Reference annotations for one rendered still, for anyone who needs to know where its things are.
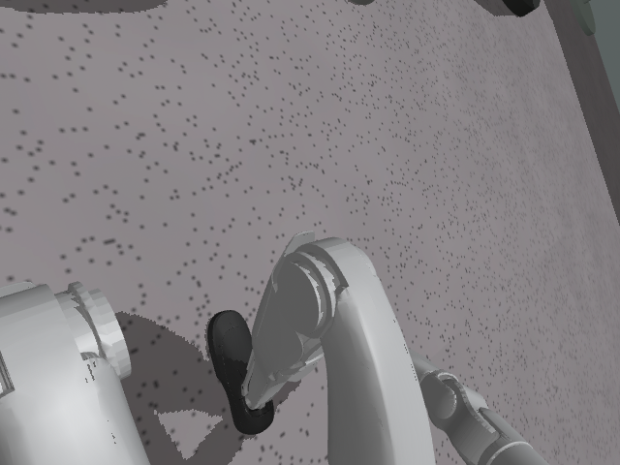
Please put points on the right robot arm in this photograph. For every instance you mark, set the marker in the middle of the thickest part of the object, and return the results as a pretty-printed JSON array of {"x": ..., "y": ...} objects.
[{"x": 479, "y": 435}]

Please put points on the right robot foot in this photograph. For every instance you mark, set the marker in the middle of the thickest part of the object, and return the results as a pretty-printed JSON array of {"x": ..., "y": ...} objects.
[{"x": 230, "y": 346}]

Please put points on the right robot hand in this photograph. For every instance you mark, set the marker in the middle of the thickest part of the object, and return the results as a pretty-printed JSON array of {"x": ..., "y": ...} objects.
[{"x": 423, "y": 366}]

